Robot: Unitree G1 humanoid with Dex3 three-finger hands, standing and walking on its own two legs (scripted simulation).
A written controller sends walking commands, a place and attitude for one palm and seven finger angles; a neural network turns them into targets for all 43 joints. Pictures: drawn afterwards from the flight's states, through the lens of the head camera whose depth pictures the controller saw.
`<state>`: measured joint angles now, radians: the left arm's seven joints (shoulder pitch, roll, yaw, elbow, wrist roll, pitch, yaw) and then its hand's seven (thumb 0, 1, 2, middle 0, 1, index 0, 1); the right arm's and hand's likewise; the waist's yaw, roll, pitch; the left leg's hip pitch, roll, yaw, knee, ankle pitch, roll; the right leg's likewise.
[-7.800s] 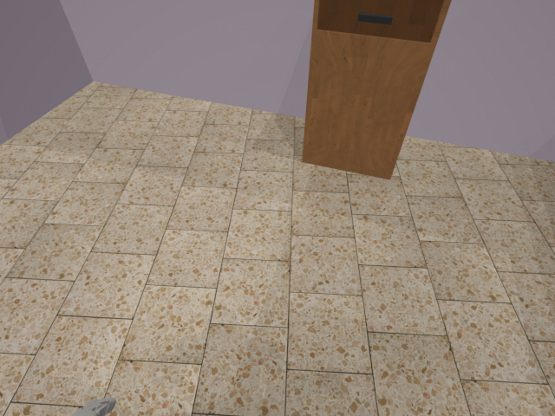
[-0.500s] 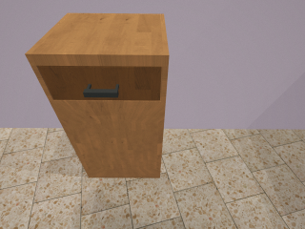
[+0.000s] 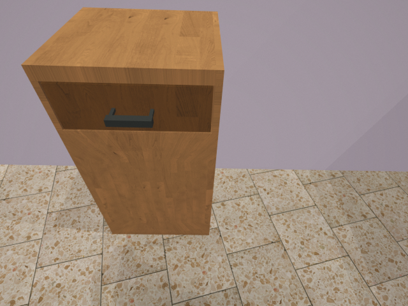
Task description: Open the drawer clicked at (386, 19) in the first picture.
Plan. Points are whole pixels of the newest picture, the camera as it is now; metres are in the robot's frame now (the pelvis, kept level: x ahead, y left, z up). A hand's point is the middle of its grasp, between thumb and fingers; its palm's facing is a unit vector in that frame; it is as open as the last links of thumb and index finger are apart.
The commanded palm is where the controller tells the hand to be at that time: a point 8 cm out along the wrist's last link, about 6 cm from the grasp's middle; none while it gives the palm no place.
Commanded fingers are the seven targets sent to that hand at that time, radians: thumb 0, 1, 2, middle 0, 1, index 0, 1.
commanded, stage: shuffle to correct the standing spot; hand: left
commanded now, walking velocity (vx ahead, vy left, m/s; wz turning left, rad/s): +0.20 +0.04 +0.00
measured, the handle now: (130, 116) +0.58 +0.24 +0.04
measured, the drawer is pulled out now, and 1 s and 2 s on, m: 0.00 0.00 0.00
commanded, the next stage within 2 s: come to a stop and stand still in 0.14 s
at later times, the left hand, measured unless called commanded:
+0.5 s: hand out of the picture +0.07 +0.20 -0.18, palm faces +0.06 -0.98 -0.16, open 7.4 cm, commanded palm none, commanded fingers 0.00 0.90 0.90 -0.20 -0.30 -0.20 -0.30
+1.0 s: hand out of the picture +0.09 +0.15 -0.17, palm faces +0.08 -0.98 -0.20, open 7.2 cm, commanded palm none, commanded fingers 0.00 0.90 0.90 -0.20 -0.30 -0.20 -0.30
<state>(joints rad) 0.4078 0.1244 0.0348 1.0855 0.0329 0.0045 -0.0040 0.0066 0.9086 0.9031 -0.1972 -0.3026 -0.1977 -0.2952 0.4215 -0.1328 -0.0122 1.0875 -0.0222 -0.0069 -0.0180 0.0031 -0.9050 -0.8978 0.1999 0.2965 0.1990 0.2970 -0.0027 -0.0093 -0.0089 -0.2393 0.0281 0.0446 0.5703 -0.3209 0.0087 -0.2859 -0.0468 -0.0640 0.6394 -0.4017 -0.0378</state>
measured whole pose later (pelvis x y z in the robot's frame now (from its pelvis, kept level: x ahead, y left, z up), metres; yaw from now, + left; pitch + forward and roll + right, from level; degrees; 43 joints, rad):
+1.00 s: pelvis +0.05 -0.03 +0.01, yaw +1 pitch -1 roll +0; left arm 0.25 0.16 0.03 1.04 0.01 0.00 0.03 0.01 0.95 0.90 -0.20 -0.30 -0.20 -0.30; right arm 0.31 -0.11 0.00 1.11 -0.01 0.01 -0.04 0.01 -0.91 -0.90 0.20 0.30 0.20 0.30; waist 0.01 -0.01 0.01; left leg -0.18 0.03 0.04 0.48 -0.28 -0.01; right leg -0.23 0.04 -0.14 0.47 -0.23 -0.10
